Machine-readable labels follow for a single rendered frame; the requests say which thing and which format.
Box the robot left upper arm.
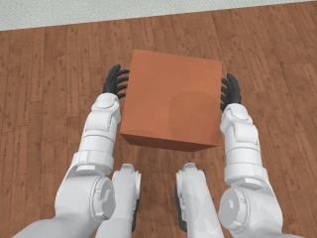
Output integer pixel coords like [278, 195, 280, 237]
[12, 175, 116, 238]

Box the left robot foot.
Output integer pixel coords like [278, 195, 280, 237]
[132, 193, 141, 233]

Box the right robot thigh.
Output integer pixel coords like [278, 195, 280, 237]
[176, 168, 225, 238]

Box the robot right upper arm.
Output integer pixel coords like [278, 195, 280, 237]
[218, 186, 304, 238]

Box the robot left forearm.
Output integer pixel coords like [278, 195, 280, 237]
[54, 92, 121, 211]

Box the robot left hand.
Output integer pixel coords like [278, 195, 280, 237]
[102, 64, 130, 99]

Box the robot right hand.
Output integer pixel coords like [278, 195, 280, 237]
[220, 73, 242, 113]

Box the carton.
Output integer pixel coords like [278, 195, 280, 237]
[119, 49, 222, 153]

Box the robot right forearm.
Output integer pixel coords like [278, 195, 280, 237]
[220, 103, 283, 224]

